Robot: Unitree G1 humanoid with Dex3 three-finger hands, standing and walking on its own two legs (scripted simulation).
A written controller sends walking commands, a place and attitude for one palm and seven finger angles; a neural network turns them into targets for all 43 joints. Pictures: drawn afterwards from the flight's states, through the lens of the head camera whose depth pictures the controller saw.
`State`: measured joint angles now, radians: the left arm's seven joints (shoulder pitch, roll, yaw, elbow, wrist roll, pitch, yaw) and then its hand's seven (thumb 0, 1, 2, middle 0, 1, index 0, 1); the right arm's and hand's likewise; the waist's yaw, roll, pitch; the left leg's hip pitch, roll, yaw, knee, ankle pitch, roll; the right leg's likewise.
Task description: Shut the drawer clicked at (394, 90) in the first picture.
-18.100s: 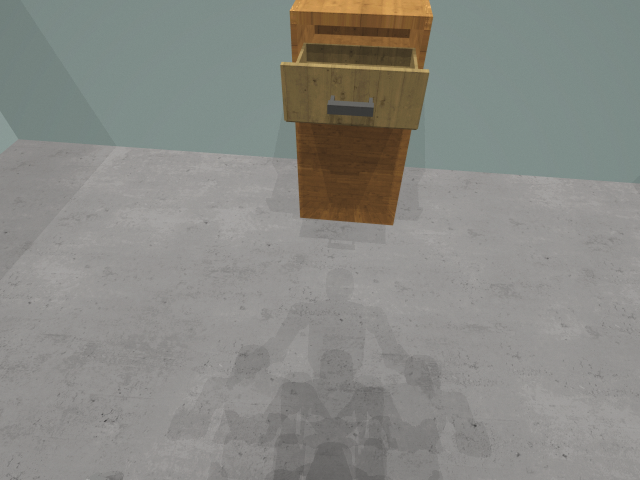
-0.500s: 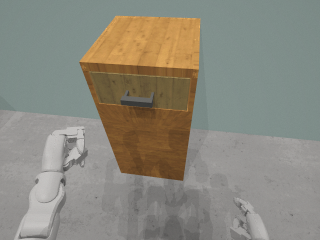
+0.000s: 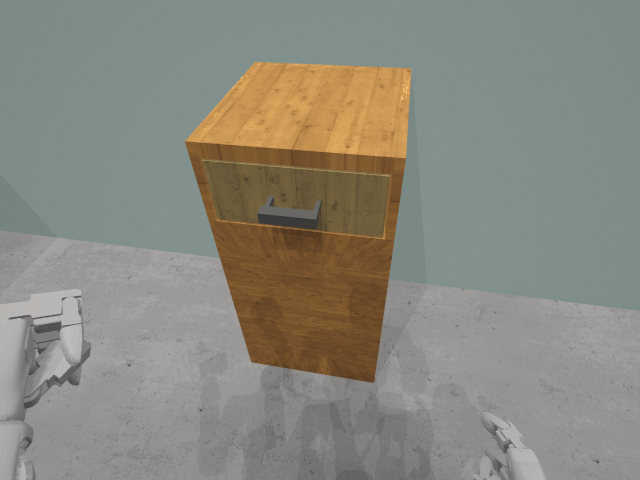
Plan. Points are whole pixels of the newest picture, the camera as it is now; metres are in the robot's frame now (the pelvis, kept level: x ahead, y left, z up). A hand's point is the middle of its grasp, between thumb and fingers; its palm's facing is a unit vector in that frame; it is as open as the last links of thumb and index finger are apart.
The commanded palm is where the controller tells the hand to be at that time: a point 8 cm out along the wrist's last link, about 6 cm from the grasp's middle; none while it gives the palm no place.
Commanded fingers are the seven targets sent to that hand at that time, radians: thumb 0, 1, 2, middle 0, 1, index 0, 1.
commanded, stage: draw the hand back to the body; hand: left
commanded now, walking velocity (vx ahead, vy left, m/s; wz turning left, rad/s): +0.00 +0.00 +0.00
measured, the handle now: (291, 210) +0.62 +0.15 -0.02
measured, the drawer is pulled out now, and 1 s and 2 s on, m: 0.00 0.00 0.00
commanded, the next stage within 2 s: step back with the hand held close in 0.06 s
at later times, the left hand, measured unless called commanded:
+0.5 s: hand (87, 365) +0.16 +0.24 +0.16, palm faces +0.32 -0.80 -0.51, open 3.2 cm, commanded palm +0.10 +0.29 +0.17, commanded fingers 0.00 0.90 0.90 -1.40 -1.60 -1.40 -1.60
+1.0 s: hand (42, 421) +0.11 +0.25 +0.16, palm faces +0.42 -0.76 -0.49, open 3.2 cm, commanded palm +0.04 +0.29 +0.17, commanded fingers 0.00 0.90 0.90 -1.40 -1.60 -1.40 -1.60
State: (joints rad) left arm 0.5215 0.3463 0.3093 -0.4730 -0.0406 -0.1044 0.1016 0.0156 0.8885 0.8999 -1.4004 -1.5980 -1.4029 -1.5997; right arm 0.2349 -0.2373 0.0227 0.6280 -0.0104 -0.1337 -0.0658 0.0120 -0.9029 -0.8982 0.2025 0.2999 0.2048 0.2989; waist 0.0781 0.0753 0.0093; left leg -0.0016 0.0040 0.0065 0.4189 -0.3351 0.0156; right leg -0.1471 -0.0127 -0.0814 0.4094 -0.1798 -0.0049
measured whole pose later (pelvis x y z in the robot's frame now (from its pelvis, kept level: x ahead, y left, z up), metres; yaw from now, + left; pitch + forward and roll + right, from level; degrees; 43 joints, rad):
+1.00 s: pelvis -0.08 +0.00 -0.02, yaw +1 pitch +0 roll +0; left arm 0.56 0.36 0.40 -0.54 0.02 -0.26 0.14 0.02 0.88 0.90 -1.40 -1.60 -1.41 -1.60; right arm 0.24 -0.23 -0.01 0.56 -0.01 -0.09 -0.07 0.01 -0.90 -0.90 0.20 0.30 0.21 0.30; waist 0.00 0.00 0.01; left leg -0.34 -0.04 0.01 0.65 -0.32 0.04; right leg -0.44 -0.02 -0.01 0.57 -0.13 0.00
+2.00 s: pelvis -0.25 +0.00 -0.01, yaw -3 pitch +0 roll -1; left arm 0.64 0.44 0.39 -0.58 -0.03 -0.23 0.13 0.01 0.88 0.90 -1.40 -1.60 -1.41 -1.60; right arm 0.25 -0.18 0.01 0.61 -0.01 -0.13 -0.09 0.01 -0.90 -0.90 0.21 0.30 0.21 0.30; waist -0.06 -0.04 -0.05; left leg -0.38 0.00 0.02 0.45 -0.09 0.02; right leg -0.22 -0.01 0.02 0.56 -0.43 0.00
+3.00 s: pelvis -0.29 -0.01 +0.00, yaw +1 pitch -1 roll -1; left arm 0.34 0.24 0.01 1.05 0.01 0.04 0.01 0.01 0.90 0.90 -0.80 -1.00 -0.79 -0.97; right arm 0.33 -0.19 -0.01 1.06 -0.02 0.03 -0.01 0.01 -0.91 -0.90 0.20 0.30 0.20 0.30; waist 0.01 0.00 0.07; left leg -0.29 0.02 -0.06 0.49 -0.19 -0.02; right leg -0.24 0.05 0.00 0.47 -0.21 -0.04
